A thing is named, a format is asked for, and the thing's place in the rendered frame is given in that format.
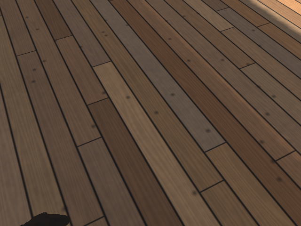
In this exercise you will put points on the robot left hand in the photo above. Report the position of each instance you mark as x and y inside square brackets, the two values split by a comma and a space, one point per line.
[45, 219]

